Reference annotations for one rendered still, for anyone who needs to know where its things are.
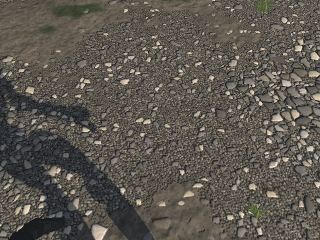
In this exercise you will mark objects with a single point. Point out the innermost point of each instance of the left robot hand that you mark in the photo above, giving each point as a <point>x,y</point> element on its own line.
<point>38,227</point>

